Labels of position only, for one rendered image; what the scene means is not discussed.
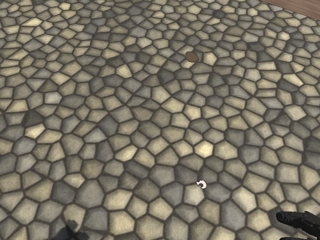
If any right robot hand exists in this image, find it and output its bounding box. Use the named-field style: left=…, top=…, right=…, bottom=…
left=276, top=211, right=320, bottom=240

